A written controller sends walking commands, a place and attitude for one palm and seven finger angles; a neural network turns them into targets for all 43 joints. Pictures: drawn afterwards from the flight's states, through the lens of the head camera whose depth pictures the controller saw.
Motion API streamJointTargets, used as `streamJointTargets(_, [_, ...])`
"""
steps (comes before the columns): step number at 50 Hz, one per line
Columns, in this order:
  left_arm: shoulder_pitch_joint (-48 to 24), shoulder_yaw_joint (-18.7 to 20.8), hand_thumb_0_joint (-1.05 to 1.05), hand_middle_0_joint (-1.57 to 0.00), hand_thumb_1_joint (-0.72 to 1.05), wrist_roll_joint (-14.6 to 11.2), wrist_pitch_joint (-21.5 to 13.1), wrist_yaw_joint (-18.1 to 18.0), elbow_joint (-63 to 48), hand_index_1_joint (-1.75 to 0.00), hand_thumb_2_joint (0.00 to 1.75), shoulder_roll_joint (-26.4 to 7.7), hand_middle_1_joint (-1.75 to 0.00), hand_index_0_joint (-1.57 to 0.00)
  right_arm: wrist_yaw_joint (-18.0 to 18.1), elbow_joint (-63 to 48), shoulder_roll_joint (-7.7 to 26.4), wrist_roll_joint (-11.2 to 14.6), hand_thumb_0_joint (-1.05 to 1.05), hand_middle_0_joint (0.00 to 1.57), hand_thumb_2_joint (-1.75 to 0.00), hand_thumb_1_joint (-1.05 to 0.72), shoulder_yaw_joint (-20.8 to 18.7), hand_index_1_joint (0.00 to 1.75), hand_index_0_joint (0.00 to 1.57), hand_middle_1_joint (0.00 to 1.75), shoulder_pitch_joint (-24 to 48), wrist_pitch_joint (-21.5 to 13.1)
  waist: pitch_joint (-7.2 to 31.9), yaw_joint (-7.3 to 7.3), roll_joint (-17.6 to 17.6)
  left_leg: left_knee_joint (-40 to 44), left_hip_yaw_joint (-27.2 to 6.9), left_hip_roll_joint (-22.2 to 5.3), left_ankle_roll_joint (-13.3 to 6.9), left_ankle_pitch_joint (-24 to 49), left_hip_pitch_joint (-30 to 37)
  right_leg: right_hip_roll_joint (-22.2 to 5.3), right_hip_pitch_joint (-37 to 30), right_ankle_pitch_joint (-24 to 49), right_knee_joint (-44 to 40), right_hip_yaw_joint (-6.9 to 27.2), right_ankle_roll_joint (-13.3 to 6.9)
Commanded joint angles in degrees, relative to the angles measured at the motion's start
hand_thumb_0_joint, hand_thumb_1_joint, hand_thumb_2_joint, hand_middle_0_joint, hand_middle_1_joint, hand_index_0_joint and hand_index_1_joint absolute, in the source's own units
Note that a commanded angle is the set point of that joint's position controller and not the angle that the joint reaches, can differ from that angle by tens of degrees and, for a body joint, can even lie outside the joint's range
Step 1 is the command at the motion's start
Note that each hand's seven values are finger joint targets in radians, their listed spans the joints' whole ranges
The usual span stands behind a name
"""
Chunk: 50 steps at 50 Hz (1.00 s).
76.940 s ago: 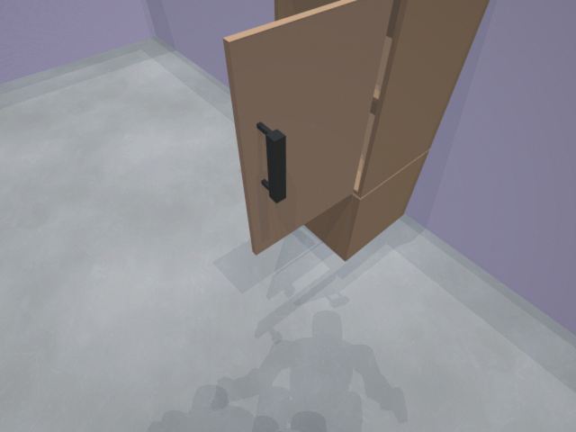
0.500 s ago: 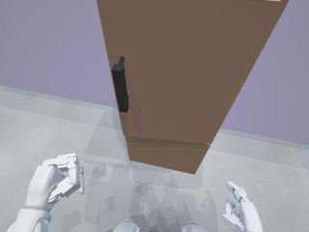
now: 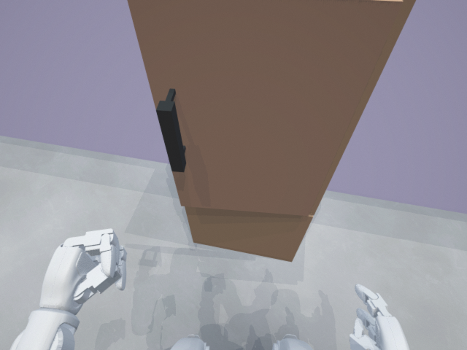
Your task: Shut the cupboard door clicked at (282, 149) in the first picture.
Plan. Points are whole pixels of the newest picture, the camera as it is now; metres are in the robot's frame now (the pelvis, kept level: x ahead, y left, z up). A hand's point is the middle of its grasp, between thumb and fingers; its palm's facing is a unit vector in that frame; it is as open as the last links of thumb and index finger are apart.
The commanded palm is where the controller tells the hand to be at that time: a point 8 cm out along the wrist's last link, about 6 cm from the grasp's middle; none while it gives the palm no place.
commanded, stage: raise the hand and make a fist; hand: left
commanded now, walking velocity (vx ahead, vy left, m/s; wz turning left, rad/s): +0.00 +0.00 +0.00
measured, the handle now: (175, 132) +0.51 +0.15 +0.07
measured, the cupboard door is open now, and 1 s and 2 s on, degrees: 7 7 5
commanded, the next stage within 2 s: bring the fist close to the handle in 0.02 s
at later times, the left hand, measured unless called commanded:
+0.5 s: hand (144, 233) +0.28 +0.16 +0.07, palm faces -0.08 -1.00 -0.02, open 3.1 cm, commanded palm +0.27 +0.21 +0.07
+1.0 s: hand (176, 184) +0.37 +0.13 +0.07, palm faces -0.05 -1.00 -0.03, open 3.1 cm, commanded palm +0.36 +0.18 +0.07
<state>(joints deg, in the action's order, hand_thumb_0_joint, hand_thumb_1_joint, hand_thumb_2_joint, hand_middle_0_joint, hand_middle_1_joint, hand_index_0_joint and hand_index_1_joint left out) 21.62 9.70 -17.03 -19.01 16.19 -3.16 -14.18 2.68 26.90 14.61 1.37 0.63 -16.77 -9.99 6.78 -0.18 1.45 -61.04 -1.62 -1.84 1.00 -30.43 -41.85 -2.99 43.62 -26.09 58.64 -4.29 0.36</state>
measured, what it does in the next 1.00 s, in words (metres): stands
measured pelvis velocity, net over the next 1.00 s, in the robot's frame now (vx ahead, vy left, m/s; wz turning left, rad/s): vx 0.00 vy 0.00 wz -0.02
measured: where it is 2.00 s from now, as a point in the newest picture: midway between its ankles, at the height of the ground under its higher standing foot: outside the picture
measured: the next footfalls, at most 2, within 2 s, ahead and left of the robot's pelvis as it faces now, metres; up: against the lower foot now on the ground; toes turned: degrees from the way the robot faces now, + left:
none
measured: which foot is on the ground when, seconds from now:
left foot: down 0.00-1.00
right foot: down 0.00-1.00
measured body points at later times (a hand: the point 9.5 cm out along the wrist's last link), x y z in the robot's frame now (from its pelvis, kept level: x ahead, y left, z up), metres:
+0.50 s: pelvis +0.00 +0.00 +0.00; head +0.04 +0.00 +0.45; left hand +0.28 +0.21 +0.07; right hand +0.16 -0.23 -0.08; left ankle +0.00 +0.13 -0.67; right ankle +0.03 -0.13 -0.67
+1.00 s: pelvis +0.00 +0.00 +0.01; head +0.06 -0.01 +0.45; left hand +0.37 +0.18 +0.08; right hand +0.12 -0.25 -0.10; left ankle +0.00 +0.13 -0.67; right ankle +0.03 -0.13 -0.67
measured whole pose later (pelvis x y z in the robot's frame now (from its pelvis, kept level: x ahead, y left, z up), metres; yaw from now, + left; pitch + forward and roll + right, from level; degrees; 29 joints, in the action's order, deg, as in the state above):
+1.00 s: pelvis +0.00 +0.00 +0.01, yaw -1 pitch +13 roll +0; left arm -17.9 6.8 -9.3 -19.0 6.0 29.4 -11.2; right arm 1.2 33.0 13.8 0.7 0.8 -15.9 -4.7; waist 6.1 -2.6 0.9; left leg -57.7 0.3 -1.4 1.0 -28.1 -42.8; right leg -3.2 46.1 -24.2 57.2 -2.3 0.3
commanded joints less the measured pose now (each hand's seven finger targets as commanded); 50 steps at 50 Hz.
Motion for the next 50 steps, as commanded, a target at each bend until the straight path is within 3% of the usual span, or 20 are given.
streamJointTargets(1, [-4.0,4.8,0.0,-1.3,0.9,-1.0,-3.4,0.3,-12.5,-1.5,0.9,-7.4,-1.5,-1.3,0.8,-9.3,6.7,0.1,0.0,0.2,-0.9,-0.9,-2.8,0.3,0.2,0.3,3.0,-3.1,9.9,0.14,-0.4,9.3,1.1,2.9,-1.6,13.4,0.9,2.8,-11.6,8.9,-9.0,2.5,-1.3])
streamJointTargets(6, [-4.4,4.7,0.0,-1.3,0.9,-1.2,-3.0,0.5,-12.5,-1.5,0.9,-7.2,-1.5,-1.3,0.9,-9.5,6.6,0.2,0.0,0.2,-0.9,-0.9,-2.6,0.3,0.2,0.3,3.2,-2.9,9.0,0.12,-0.3,9.4,0.9,2.8,-1.4,12.6,0.6,2.9,-10.9,7.8,-9.0,2.2,-1.3])
streamJointTargets(9, [-12.2,2.6,0.0,-1.3,0.9,-0.6,-3.2,0.2,-11.5,-1.5,0.9,-6.3,-1.5,-1.3,1.2,-8.5,6.9,0.0,0.0,0.2,-0.9,-0.9,-2.3,0.3,0.2,0.3,3.2,-3.3,8.4,-1.41,-0.6,8.4,0.5,2.7,-1.6,10.9,0.0,2.9,-8.6,5.8,-8.7,2.4,-1.2])
streamJointTargets(15, [-18.8,-0.1,0.0,-1.3,0.9,1.1,-1.3,-0.9,-9.0,-1.5,0.9,-5.0,-1.5,-1.3,1.2,-7.6,7.0,0.2,0.0,0.2,-0.9,-0.9,-2.1,0.3,0.2,0.3,2.9,-3.6,10.9,-1.22,1.6,9.6,0.0,2.6,-1.6,11.8,2.1,2.8,-8.5,7.8,-7.7,1.4,-1.5])
streamJointTargets(18, [-19.6,1.7,0.0,-1.3,0.9,1.8,0.0,-2.4,-6.8,-1.5,0.9,-6.6,-1.5,-1.3,1.1,-7.4,7.2,0.0,0.0,0.2,-0.9,-0.9,-2.2,0.3,0.2,0.3,2.6,-2.9,12.0,-0.53,0.0,10.1,0.2,2.7,-1.6,13.2,1.8,2.9,-10.3,9.1,-7.8,1.4,-1.5])
streamJointTargets(20, [-22.7,0.4,0.0,-1.3,0.9,2.4,0.4,-3.3,-5.4,-1.5,0.9,-5.0,-1.5,-1.3,0.8,-7.3,6.8,0.0,0.0,0.2,-0.9,-0.9,-2.1,0.3,0.2,0.3,3.0,-2.4,12.0,-0.73,0.1,10.5,0.3,2.6,-1.4,13.5,2.1,2.7,-10.4,10.0,-7.7,1.3,-1.4])
streamJointTargets(22, [-24.6,1.5,0.0,-1.3,0.9,2.7,0.7,-4.3,-2.8,-1.5,0.9,-5.5,-1.5,-1.3,0.7,-6.8,6.8,0.0,0.0,0.2,-0.9,-0.9,-2.1,0.3,0.2,0.3,2.9,-1.8,11.3,-0.6,0.1,11.0,0.5,2.6,-1.2,12.9,2.1,2.7,-10.2,9.5,-8.1,1.2,-1.4])
streamJointTargets(30, [-33.3,-1.7,0.0,-1.3,0.9,4.4,-0.8,-6.0,2.7,-1.5,0.9,-2.8,-1.5,-1.3,-0.1,-5.4,6.8,-0.2,0.0,0.2,-0.9,-0.9,-2.4,0.3,0.2,0.3,2.4,-0.5,13.4,-1.08,-0.1,11.6,0.8,2.4,-1.2,15.3,3.9,2.5,-10.8,12.8,-7.9,1.2,-1.6])
streamJointTargets(32, [-38.4,-2.0,0.0,-1.3,0.9,5.1,-1.1,-6.5,4.7,-1.5,0.9,-3.0,-1.5,-1.3,-0.1,-4.5,7.0,-0.2,0.0,0.2,-0.9,-0.9,-2.5,0.3,0.2,0.3,2.1,-0.1,12.6,-2.0,-1.1,11.6,0.8,2.2,-1.3,14.6,3.6,2.5,-9.9,12.4,-8.0,1.3,-1.5])
streamJointTargets(35, [-40.8,-2.0,0.0,-1.3,0.9,5.5,-1.9,-7.5,5.8,-1.5,0.9,-2.5,-1.5,-1.3,-0.3,-4.0,6.9,-0.3,0.0,0.2,-0.9,-0.9,-2.8,0.3,0.2,0.3,2.0,0.2,15.6,-1.25,0.3,11.6,1.1,2.3,-1.2,16.6,5.1,2.4,-11.2,14.4,-7.6,1.5,-1.7])
streamJointTargets(37, [-43.4,-2.3,0.0,-1.3,0.9,6.1,-2.1,-8.3,7.7,-1.5,0.9,-2.4,-1.5,-1.3,-0.5,-3.4,6.9,-0.4,0.0,0.2,-0.9,-0.9,-2.8,0.3,0.2,0.3,1.6,0.7,15.8,-1.61,-0.5,11.8,0.9,2.2,-1.1,17.2,5.3,2.4,-11.0,15.1,-7.4,1.3,-1.7])
streamJointTargets(40, [-47.7,-1.1,0.0,-1.3,0.9,6.7,-2.3,-9.5,12.1,-1.5,0.9,-3.2,-1.5,-1.3,-0.5,-2.3,7.0,-0.5,0.0,0.2,-0.9,-0.9,-3.0,0.3,0.2,0.3,1.2,1.4,15.8,-1.86,-2.3,11.8,1.2,2.2,-1.2,16.5,4.3,2.3,-11.3,14.9,-7.7,1.6,-1.5])
streamJointTargets(41, [-48.9,-1.8,0.0,-1.3,0.9,6.9,-2.5,-9.7,12.9,-1.5,0.9,-2.6,-1.5,-1.3,-0.6,-2.3,6.9,-0.4,0.0,0.2,-0.9,-0.9,-2.8,0.3,0.2,0.3,1.5,1.7,15.2,-2.04,-1.0,11.9,1.5,2.2,-1.2,15.5,4.4,2.3,-10.6,14.1,-8.2,1.8,-1.5])
streamJointTargets(44, [-52.4,0.6,0.0,-1.3,0.9,7.2,-3.1,-10.5,16.8,-1.5,0.9,-4.7,-1.5,-1.3,-0.6,-1.5,7.0,-0.6,0.0,0.2,-0.9,-0.9,-2.9,0.3,0.2,0.3,0.9,2.5,16.7,-1.83,-2.7,11.7,1.8,2.4,-1.3,16.1,3.4,2.2,-12.9,15.5,-8.4,2.6,-1.4])
streamJointTargets(45, [-54.4,0.3,0.0,-1.3,0.9,7.2,-3.4,-10.5,18.1,-1.5,0.9,-4.4,-1.5,-1.3,-0.6,-1.3,6.9,-0.6,0.0,0.2,-0.9,-0.9,-2.9,0.3,0.2,0.3,0.8,2.7,17.0,-2.51,-3.2,11.5,2.1,2.4,-1.4,15.5,3.0,2.1,-12.8,15.4,-8.7,2.9,-1.1])
streamJointTargets(48, [-57.4,1.4,0.0,-1.3,0.9,7.3,-4.5,-10.3,20.7,-1.5,0.9,-5.4,-1.5,-1.3,-0.7,-0.7,7.0,-0.6,0.0,0.2,-0.9,-0.9,-3.1,0.3,0.2,0.3,-0.2,3.2,18.6,-2.09,-2.0,11.6,2.1,2.4,-1.4,17.4,3.6,2.3,-13.9,17.7,-8.3,2.9,-1.4])
streamJointTargets(50, [-60.3,0.0,0.0,-1.3,0.9,7.4,-4.8,-10.0,23.4,-1.5,0.9,-4.1,-1.5,-1.3,-0.8,0.0,6.9,-0.6,0.0,0.2,-0.9,-0.9,-3.1,0.3,0.2,0.3,-0.4,3.5,18.7,-3.08,-1.6,11.3,2.3,2.3,-1.3,17.5,3.8,2.2,-13.0,18.7,-8.3,3.0,-1.3])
